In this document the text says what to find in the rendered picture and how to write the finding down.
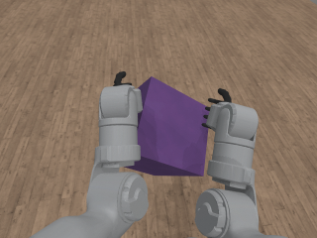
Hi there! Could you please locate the carton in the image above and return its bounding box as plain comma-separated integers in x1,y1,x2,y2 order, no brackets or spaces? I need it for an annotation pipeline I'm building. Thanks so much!
124,76,210,177

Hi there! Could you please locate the left robot hand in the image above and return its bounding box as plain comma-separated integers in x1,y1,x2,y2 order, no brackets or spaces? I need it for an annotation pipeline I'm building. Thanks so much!
113,71,132,86

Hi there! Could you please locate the robot left upper arm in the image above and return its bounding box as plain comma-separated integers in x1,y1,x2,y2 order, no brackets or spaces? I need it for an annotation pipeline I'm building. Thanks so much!
29,172,149,238

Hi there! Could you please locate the robot right upper arm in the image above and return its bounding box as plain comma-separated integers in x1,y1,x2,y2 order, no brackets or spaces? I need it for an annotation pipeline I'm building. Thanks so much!
194,187,288,238

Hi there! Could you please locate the right robot hand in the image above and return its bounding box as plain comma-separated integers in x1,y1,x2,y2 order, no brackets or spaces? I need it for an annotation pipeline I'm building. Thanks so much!
201,88,232,129

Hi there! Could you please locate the right robot forearm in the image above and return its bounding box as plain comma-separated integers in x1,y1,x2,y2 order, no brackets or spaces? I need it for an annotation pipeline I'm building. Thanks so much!
206,101,259,211

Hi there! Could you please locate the left robot forearm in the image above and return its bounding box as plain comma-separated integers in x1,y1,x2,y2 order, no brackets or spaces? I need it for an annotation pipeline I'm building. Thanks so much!
86,84,143,196

